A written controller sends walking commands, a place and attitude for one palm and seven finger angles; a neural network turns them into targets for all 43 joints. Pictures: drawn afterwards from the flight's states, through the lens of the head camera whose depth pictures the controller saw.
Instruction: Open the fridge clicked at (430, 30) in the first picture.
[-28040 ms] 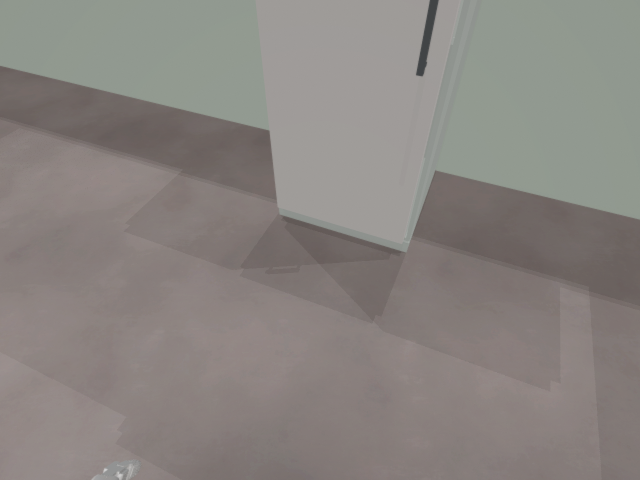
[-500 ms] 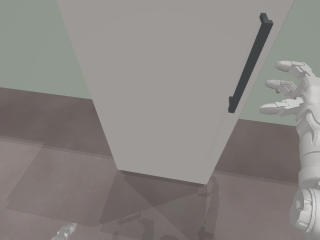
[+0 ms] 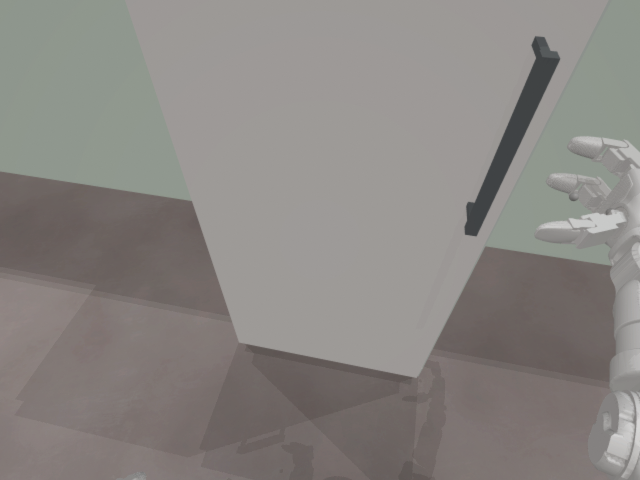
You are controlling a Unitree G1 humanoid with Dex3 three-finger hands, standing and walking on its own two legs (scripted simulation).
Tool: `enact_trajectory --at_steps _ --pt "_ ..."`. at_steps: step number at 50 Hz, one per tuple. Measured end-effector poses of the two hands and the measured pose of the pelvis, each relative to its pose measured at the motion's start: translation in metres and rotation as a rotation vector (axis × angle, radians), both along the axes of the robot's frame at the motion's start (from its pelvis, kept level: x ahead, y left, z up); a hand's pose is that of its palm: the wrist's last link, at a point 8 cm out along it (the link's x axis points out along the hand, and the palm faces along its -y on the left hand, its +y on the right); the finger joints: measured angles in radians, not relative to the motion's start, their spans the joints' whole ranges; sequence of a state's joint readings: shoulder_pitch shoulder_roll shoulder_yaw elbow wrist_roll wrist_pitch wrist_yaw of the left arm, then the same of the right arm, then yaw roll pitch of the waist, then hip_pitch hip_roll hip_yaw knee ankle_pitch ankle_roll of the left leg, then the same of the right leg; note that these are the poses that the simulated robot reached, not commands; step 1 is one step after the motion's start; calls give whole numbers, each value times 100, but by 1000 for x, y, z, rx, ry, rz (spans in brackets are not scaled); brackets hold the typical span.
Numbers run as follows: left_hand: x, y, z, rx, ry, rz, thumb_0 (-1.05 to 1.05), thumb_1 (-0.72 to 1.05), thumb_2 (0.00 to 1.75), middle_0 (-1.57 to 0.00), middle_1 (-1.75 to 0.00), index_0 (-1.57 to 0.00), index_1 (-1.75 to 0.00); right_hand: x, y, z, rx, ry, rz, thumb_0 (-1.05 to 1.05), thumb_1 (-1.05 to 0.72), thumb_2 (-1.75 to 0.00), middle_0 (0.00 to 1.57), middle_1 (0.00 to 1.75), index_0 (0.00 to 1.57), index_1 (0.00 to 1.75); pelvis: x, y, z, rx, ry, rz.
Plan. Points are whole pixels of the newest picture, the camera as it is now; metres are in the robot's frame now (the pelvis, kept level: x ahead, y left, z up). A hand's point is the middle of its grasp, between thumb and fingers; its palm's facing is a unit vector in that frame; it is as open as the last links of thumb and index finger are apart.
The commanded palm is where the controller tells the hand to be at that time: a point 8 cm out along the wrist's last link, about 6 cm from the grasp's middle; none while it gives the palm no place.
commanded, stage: move the hooked fingers beside the handle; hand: right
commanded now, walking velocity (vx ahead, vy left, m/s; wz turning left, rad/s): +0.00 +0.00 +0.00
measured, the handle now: (500, 151) +0.51 -0.18 +0.17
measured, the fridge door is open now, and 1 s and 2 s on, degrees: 0 0 0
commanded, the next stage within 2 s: none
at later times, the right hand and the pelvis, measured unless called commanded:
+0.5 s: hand (568, 192) +0.43 -0.24 +0.18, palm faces +0.15 +0.99 +0.00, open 14.0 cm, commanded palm +0.40 -0.28 +0.18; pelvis +0.00 +0.00 +0.00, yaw +0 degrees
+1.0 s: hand (554, 185) +0.45 -0.23 +0.17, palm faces +0.11 +0.99 +0.01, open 14.0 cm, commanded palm +0.41 -0.28 +0.17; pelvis -0.01 +0.00 +0.00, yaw +0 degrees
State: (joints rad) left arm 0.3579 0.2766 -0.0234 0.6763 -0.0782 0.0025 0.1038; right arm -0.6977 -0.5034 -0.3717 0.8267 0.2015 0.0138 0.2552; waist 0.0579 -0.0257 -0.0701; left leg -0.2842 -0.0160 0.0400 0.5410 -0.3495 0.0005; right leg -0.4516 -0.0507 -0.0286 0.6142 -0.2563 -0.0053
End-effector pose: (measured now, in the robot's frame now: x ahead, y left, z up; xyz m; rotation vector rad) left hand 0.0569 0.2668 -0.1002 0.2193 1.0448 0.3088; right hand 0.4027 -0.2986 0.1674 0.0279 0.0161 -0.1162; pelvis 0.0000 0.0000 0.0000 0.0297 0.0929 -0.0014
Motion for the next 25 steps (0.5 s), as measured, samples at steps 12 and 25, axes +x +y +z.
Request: enact_trajectory --at_steps 12,25 --pt "27 -9 6 -9 -91 -42 1 90 90 -21 -30 -20 -30 5 21 12 -11 -47 17 -1 50 -30 29 120 30 120 -3 -3 0 -1 -2 -1" --pt "13 -8 2 -23 -55 -34 1 90 90 -21 -30 -20 -30 -3 12 8 -35 -48 -31 -1 50 -30 29 120 30 120 -3 1 1 -3 -11 4"
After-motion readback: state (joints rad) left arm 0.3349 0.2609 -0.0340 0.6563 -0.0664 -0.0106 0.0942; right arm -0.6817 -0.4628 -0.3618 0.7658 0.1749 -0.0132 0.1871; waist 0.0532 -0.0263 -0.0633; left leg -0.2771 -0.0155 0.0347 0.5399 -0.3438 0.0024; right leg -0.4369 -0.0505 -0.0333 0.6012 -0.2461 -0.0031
